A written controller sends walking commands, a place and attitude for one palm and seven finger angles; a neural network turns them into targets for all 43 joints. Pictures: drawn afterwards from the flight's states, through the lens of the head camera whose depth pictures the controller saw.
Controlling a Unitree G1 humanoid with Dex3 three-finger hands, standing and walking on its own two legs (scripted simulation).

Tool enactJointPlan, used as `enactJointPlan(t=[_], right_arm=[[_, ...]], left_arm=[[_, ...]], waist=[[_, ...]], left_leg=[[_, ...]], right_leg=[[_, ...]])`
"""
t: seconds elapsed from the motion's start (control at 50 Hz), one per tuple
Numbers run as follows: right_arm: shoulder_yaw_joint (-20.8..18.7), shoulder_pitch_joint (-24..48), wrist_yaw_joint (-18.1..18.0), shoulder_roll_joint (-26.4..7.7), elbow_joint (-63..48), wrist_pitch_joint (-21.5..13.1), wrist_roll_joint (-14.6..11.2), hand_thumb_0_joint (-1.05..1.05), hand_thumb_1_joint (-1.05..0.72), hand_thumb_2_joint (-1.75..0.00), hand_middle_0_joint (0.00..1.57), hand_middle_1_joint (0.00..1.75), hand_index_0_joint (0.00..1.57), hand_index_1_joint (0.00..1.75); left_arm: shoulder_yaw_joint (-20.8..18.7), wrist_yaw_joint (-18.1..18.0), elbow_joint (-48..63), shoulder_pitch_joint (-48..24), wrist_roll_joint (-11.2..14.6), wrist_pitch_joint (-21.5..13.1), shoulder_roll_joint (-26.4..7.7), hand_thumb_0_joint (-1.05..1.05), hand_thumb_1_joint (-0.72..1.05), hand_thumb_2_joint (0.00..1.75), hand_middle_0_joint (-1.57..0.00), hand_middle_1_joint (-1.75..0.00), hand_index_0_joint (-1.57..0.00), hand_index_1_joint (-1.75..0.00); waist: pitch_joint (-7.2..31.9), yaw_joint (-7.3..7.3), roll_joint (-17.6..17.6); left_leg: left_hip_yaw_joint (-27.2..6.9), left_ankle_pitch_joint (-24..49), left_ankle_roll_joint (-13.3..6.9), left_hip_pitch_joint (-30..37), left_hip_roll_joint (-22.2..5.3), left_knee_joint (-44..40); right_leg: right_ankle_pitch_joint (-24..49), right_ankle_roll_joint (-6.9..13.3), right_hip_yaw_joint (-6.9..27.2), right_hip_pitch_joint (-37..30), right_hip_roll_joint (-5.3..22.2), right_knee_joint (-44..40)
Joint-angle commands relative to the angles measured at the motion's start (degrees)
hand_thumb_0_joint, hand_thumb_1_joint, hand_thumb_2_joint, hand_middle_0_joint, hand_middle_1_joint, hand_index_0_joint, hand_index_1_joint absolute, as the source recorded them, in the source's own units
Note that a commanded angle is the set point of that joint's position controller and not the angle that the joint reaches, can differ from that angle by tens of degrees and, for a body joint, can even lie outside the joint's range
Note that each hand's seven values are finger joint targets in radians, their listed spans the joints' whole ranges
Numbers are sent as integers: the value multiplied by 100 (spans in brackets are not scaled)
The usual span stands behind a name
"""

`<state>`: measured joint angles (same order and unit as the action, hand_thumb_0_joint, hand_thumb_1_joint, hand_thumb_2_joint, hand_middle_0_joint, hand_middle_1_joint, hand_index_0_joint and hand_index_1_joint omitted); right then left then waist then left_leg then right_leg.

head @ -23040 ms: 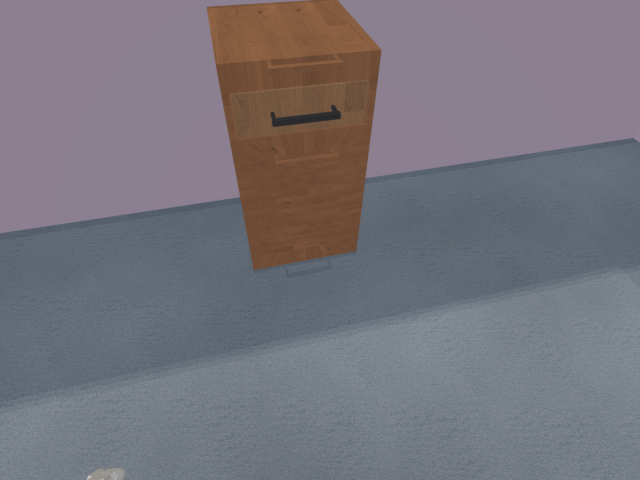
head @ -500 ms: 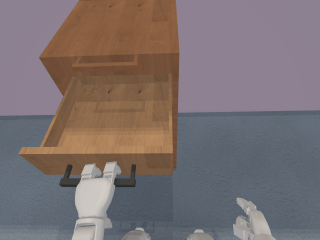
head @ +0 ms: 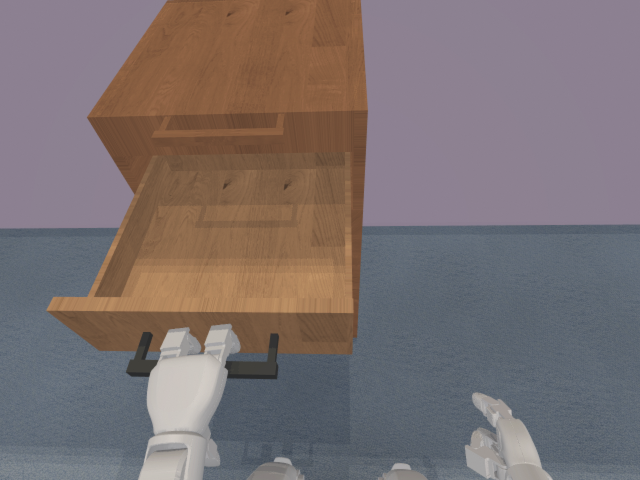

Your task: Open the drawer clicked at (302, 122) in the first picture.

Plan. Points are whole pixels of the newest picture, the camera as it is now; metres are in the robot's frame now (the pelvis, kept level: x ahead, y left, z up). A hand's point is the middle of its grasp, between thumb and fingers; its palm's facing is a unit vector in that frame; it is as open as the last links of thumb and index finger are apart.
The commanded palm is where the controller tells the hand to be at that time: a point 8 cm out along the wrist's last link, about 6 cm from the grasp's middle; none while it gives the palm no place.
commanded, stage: lift the hand off the handle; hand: left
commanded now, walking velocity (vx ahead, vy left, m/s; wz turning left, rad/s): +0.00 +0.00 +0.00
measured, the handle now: (206, 355) +0.28 +0.18 -0.02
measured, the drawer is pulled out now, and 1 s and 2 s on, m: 0.29 0.29 0.29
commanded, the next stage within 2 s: none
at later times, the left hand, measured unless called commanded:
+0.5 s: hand (202, 385) +0.23 +0.17 +0.00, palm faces +0.02 -0.12 -0.99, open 13.6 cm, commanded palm +0.20 +0.17 +0.06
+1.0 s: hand (188, 374) +0.23 +0.17 +0.04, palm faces +0.05 -0.14 -0.99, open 13.8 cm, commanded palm +0.20 +0.17 +0.10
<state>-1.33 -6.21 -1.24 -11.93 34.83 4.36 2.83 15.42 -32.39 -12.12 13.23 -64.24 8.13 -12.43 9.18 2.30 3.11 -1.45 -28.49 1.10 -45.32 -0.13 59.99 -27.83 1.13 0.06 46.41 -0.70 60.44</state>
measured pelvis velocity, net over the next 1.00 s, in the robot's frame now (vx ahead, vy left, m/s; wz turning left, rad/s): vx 0.01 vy -0.01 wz -0.01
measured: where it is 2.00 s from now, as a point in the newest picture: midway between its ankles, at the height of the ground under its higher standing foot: outside the picture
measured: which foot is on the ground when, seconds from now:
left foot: down 0.00-1.00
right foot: down 0.00-1.00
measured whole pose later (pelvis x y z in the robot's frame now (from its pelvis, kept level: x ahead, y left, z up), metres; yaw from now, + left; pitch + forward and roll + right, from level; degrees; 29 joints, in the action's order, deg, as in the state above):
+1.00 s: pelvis +0.01 -0.01 +0.03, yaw -1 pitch +7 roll +1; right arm -0.8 -6.4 0.8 -12.5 32.9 5.3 1.8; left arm 13.7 -24.7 2.3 20.1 -61.5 7.0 -15.4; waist 6.4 3.7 3.8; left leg -0.7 -24.3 1.5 -29.5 -0.6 46.8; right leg -24.1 1.6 0.9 31.6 -1.0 48.8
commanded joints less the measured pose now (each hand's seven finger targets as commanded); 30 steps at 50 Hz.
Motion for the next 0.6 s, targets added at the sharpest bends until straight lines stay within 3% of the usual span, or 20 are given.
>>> enactJointPlan(t=[0.0,0.06,0.16,0.2,0.26,0.38,0.5,0.58], right_arm=[[-154,532,-37,-532,-940,-255,4,0,-90,-90,20,30,20,30],[-153,543,1,-530,-981,-249,11,0,-90,-90,20,30,20,30],[-133,606,48,-535,-993,-179,-8,0,-90,-90,20,30,20,30],[-153,599,65,-534,-1030,-177,-28,0,-90,-90,20,30,20,30],[-143,589,64,-530,-1080,-165,-34,0,-90,-90,20,30,20,30],[-101,670,86,-536,-1073,-137,-71,0,-90,-90,20,30,20,30],[-102,702,61,-519,-1114,-140,-83,0,-90,-90,20,30,20,30],[-107,687,109,-506,-1142,-174,-92,0,-90,-90,20,30,20,30]], left_arm=[[-236,-282,1535,-888,-77,-126,-385,0,-50,30,-30,-120,-30,-120],[-334,-291,1656,-648,-73,-157,-472,0,-50,30,-30,-120,-30,-120],[-309,-278,1575,-600,-81,-45,-446,0,-50,30,-30,-120,-30,-120],[-283,-252,1706,-569,-63,-18,-445,0,-50,30,-30,-120,-30,-120],[-390,-192,1928,-420,9,-9,-563,0,-50,30,-30,-120,-30,-120],[-458,-53,1808,-195,24,8,-626,0,-50,30,-30,-120,-30,-120],[-508,81,2112,-311,86,-20,-716,0,-50,30,-30,-120,-30,-120],[-530,177,2200,156,170,-112,-703,0,-50,30,-30,-120,-30,-120]], waist=[[1299,-131,-350],[1359,-62,-296],[1104,-97,-445],[1174,-45,-328],[1341,-11,-486],[850,-12,-573],[998,51,-323],[902,74,-541]], left_leg=[[174,1232,-261,1235,209,-833],[175,1337,-247,1307,204,-880],[189,1223,-244,1289,206,-1002],[199,1303,-248,1408,208,-1071],[236,1494,-261,1517,223,-1099],[250,1339,-246,1448,236,-1267],[282,1411,-255,1743,258,-1422],[283,1634,-257,1789,246,-1460]], right_leg=[[1324,173,-131,-646,-108,-1177],[1427,192,-124,-770,-120,-1177],[1356,173,-98,-863,-126,-1337],[1418,190,-112,-969,-132,-1358],[1773,171,-54,-1262,-116,-1405],[1720,145,17,-1341,-106,-1618],[1721,152,64,-1564,-98,-1757],[2115,142,48,-1734,-93,-1779]])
